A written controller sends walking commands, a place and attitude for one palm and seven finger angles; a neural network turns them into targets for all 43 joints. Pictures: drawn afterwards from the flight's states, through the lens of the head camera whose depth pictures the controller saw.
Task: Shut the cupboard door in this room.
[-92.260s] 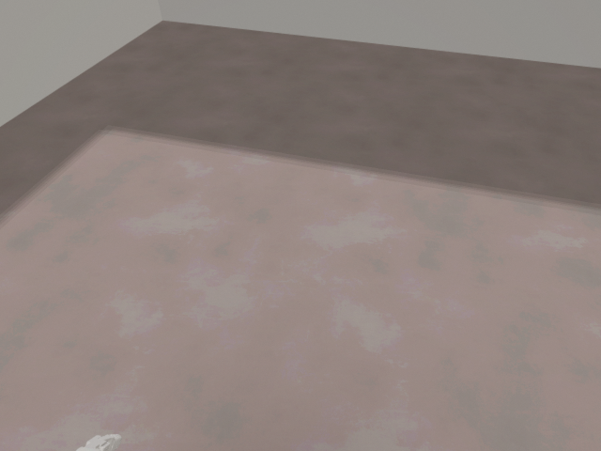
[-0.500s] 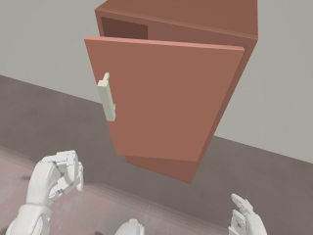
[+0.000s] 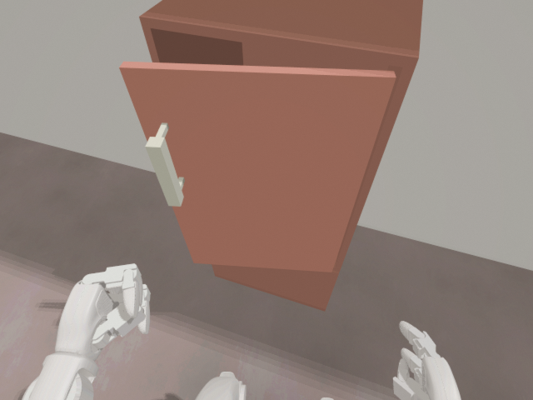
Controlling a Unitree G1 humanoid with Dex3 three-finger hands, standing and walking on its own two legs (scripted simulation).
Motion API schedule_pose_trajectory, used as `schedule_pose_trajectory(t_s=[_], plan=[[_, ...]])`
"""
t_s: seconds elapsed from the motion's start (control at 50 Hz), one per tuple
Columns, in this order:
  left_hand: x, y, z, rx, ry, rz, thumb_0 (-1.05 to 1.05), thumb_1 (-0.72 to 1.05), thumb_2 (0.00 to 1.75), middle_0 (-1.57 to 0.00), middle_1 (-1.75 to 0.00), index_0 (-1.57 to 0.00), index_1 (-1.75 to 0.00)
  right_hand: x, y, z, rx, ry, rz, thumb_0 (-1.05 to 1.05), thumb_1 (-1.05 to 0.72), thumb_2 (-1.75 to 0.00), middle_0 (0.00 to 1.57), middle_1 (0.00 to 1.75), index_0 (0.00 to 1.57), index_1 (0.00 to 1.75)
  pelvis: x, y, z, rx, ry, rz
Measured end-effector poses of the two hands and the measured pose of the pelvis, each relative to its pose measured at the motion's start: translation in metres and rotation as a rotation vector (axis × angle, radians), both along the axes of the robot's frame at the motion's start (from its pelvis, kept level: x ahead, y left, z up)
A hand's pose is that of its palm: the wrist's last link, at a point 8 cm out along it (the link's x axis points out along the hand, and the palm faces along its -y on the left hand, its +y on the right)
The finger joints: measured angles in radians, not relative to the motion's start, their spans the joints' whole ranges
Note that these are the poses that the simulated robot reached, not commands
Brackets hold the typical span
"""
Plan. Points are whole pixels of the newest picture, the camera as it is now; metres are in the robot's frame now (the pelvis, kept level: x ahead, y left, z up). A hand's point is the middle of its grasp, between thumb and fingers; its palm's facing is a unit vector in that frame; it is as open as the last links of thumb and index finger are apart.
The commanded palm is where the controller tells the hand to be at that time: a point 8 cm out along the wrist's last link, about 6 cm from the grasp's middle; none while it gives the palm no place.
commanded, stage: bring the fist close to the handle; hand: left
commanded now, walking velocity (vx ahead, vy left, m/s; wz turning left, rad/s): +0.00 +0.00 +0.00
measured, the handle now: (170, 166) +0.48 +0.21 +0.06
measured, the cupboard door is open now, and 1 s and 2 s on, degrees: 14 14 9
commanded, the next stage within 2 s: push the door shut along its arc in 1.30 s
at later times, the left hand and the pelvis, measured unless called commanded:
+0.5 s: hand (158, 255) +0.30 +0.18 +0.06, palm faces -0.01 -1.00 -0.04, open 3.1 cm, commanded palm +0.29 +0.23 +0.07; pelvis +0.01 +0.00 +0.00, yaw -1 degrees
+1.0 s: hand (181, 208) +0.39 +0.16 +0.07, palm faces +0.01 -1.00 -0.03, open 3.1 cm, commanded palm +0.35 +0.22 +0.07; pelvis +0.00 +0.01 +0.00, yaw -2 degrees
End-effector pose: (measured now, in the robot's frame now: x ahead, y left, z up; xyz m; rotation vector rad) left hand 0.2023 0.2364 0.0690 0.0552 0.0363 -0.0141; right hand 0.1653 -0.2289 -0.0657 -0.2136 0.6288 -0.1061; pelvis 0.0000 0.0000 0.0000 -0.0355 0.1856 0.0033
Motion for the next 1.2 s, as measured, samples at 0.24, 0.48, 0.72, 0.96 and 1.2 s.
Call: schedule_pose_trajectory(t_s=[0.24,0.48,0.72,0.96,1.2], plan=[[0.053,-0.005,-0.004,-0.021,0.007,-0.045,0.01,0.9,0.9,-1.3,-1.5,-1.3,-1.5,-0.007,-0.008,-0.01,-0.004,0.07,-0.027,0.01,-0.91,-0.89,0.2,0.3,0.21,0.3,0.006,-0.001,0.0,0.004,0.021,-0.005],[0.079,0.001,-0.001,-0.018,-0.04,0.007,0.01,0.9,0.9,-1.3,-1.5,-1.3,-1.5,-0.019,-0.013,-0.012,-0.02,0.137,-0.048,0.01,-0.91,-0.89,0.2,0.3,0.21,0.3,0.01,0.003,0.004,0.011,0.027,-0.013],[0.126,-0.01,0.006,-0.024,-0.082,0.001,0.02,0.9,0.9,-1.3,-1.5,-1.3,-1.5,-0.028,-0.007,-0.018,-0.013,0.178,-0.063,0.01,-0.91,-0.89,0.2,0.3,0.21,0.3,0.003,0.007,0.003,0.008,0.036,-0.017],[0.158,-0.019,-0.001,-0.03,-0.034,0.01,0.01,0.9,0.9,-1.3,-1.5,-1.3,-1.5,-0.06,-0.013,-0.025,-0.008,0.276,-0.103,0.01,-0.91,-0.89,0.2,0.3,0.21,0.3,0.002,0.007,0.005,0.013,0.046,-0.028],[0.153,-0.009,0.0,-0.025,-0.033,0.018,0.01,0.9,0.9,-1.3,-1.5,-1.3,-1.5,-0.078,-0.023,-0.026,-0.006,0.335,-0.146,0.01,-0.91,-0.89,0.2,0.3,0.21,0.3,0.005,0.006,0.008,0.017,0.045,-0.037]])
